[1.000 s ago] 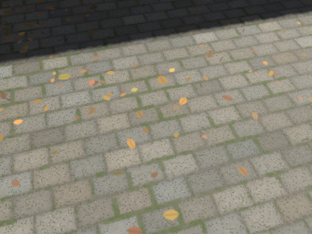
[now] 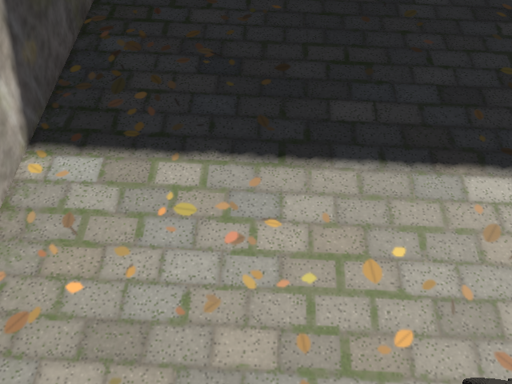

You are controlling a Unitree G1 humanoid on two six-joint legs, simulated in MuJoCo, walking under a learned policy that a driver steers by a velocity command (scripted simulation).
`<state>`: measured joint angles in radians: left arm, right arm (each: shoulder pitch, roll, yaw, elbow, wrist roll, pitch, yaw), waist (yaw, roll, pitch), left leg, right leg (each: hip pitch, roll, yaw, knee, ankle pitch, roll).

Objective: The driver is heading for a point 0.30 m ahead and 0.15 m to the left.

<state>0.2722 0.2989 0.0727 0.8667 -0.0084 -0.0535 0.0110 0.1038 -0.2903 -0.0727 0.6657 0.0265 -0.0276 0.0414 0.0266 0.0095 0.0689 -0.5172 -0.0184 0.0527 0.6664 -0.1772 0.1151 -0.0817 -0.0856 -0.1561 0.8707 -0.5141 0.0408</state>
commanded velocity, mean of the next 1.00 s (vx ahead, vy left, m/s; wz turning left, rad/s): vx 0.21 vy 0.00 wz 0.24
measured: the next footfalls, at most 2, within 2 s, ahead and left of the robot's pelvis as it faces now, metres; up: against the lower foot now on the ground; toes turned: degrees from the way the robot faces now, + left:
right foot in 0.42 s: +0.43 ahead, -0.08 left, +0.00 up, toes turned +13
left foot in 0.72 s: +0.31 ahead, +0.15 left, +0.00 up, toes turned +10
